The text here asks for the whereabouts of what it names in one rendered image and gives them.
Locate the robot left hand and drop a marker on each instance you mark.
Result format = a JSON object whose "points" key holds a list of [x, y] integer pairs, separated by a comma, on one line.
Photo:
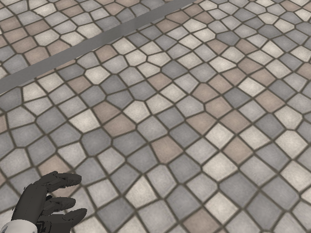
{"points": [[35, 206]]}

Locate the robot left forearm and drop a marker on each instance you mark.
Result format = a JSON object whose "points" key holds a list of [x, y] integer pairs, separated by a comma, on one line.
{"points": [[19, 226]]}

